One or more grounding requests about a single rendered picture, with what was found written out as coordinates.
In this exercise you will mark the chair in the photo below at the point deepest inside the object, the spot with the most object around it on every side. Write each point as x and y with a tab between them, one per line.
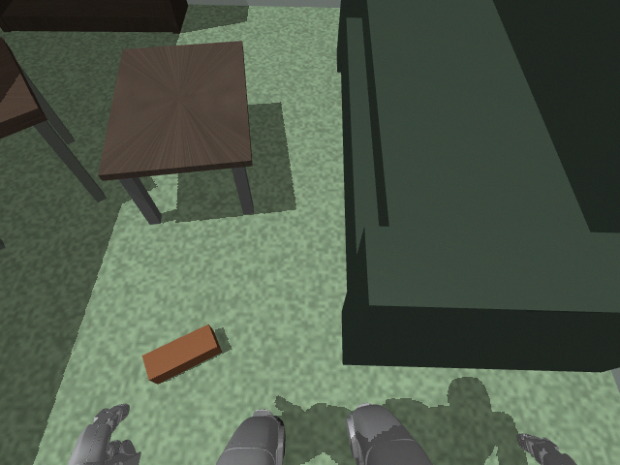
23	106

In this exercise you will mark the sofa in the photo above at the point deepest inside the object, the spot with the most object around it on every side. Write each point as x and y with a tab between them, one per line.
481	147

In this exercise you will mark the left robot hand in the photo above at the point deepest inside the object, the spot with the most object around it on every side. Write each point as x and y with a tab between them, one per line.
93	445

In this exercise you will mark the right robot hand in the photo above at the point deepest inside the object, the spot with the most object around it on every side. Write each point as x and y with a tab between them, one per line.
544	451

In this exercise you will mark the carton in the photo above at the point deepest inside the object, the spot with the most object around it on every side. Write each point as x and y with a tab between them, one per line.
181	354

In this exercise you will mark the coffee table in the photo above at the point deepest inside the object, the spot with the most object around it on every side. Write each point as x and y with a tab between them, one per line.
178	109

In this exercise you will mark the bookshelf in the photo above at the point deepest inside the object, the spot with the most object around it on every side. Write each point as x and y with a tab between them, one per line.
93	15

